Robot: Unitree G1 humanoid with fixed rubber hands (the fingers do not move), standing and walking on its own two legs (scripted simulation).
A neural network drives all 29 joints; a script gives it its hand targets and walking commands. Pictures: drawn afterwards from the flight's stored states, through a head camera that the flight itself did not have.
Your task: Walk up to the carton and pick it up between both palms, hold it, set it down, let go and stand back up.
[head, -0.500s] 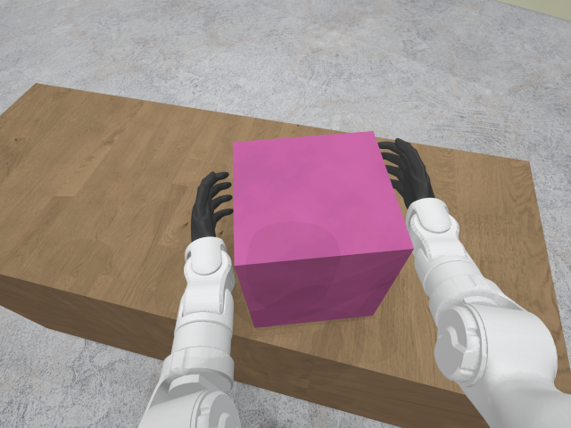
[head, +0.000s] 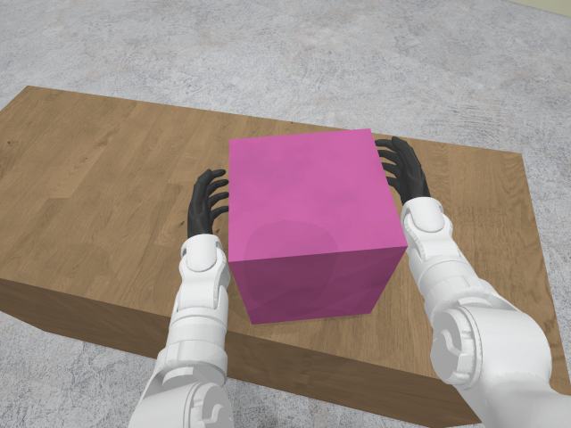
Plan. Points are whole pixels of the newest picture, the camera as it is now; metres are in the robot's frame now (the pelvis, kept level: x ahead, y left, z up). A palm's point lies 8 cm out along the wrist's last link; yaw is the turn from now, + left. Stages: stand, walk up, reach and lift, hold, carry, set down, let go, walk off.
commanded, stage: reach and lift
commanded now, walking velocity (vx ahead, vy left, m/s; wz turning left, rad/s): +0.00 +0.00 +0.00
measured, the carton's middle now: (306, 234) +0.41 +0.03 -0.02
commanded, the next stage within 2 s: none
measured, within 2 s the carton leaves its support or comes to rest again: leaves its support in 0.38 s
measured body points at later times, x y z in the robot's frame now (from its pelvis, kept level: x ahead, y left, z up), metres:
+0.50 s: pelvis -0.02 +0.02 +0.00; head +0.02 +0.03 +0.45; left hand +0.37 +0.21 +0.07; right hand +0.43 -0.09 +0.09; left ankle -0.02 +0.17 -0.75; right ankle +0.01 -0.08 -0.75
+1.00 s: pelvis -0.01 +0.03 +0.00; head +0.00 +0.04 +0.45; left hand +0.37 +0.20 +0.12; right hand +0.41 -0.11 +0.12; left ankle -0.01 +0.17 -0.75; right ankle +0.01 -0.08 -0.75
